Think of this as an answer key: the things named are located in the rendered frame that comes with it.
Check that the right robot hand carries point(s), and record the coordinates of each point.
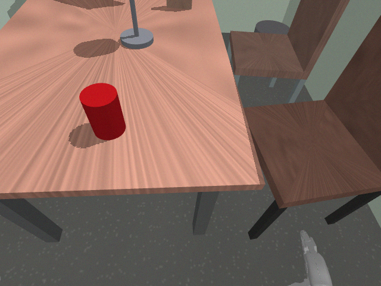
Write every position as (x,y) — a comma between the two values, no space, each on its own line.
(315,266)

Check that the desk lamp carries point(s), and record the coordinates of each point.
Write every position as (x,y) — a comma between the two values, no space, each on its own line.
(136,38)

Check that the table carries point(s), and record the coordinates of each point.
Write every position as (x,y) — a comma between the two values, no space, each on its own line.
(186,129)

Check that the chair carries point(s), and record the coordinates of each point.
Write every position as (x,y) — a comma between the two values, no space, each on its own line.
(290,56)
(327,149)

